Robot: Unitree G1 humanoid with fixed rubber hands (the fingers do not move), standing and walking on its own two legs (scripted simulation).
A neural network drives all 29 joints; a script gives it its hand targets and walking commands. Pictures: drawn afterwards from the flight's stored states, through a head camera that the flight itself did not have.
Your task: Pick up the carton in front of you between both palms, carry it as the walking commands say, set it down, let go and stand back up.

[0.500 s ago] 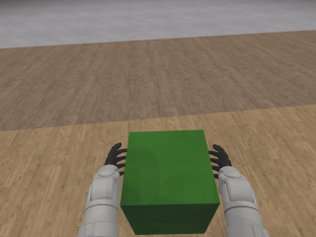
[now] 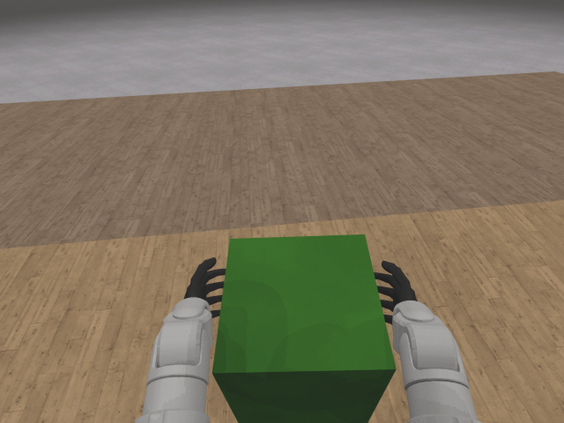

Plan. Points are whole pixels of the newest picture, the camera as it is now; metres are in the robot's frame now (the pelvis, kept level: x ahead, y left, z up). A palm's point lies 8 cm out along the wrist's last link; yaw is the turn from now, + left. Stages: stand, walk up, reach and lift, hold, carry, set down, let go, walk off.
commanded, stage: hold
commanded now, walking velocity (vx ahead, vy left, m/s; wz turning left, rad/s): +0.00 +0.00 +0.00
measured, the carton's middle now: (300, 334) +0.29 +0.00 -0.03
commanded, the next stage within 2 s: carry in 0.20 s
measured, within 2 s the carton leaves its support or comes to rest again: neither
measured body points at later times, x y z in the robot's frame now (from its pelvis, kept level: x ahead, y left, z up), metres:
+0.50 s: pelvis +0.04 +0.01 -0.01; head +0.00 +0.02 +0.44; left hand +0.34 +0.16 +0.07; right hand +0.33 -0.14 +0.07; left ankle +0.01 +0.14 -0.75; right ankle +0.02 -0.11 -0.73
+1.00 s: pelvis +0.29 +0.05 -0.01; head +0.27 +0.05 +0.44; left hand +0.56 +0.19 +0.08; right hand +0.54 -0.12 +0.08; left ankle +0.29 +0.12 -0.75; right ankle +0.20 -0.07 -0.67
